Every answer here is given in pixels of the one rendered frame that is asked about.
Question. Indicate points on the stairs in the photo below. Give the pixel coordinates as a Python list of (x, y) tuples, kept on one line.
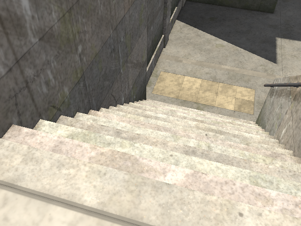
[(211, 153)]

